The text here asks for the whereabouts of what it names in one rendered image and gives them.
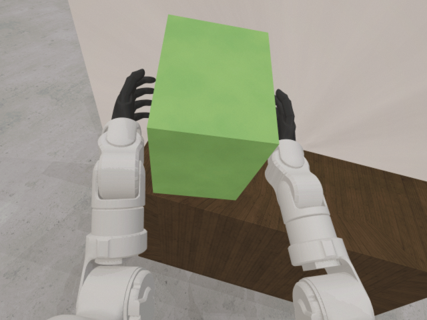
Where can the pedestal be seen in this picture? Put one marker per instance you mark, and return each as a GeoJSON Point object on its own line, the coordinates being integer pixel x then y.
{"type": "Point", "coordinates": [381, 217]}

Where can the right robot upper arm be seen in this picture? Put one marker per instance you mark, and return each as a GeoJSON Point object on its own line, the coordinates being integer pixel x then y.
{"type": "Point", "coordinates": [336, 296]}

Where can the left robot hand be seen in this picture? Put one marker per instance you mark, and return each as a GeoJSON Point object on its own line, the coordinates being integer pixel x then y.
{"type": "Point", "coordinates": [126, 104]}

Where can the robot right forearm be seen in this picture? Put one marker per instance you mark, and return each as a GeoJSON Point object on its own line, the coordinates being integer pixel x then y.
{"type": "Point", "coordinates": [313, 240]}

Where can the right robot hand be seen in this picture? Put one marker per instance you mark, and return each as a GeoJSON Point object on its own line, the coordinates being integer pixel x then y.
{"type": "Point", "coordinates": [285, 116]}

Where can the carton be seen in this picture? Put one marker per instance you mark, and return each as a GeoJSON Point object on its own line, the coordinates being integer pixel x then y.
{"type": "Point", "coordinates": [212, 123]}

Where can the left robot upper arm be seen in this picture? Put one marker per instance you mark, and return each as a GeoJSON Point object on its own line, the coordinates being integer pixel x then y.
{"type": "Point", "coordinates": [115, 293]}

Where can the robot left forearm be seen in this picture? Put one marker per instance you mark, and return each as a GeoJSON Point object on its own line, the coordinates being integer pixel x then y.
{"type": "Point", "coordinates": [118, 197]}

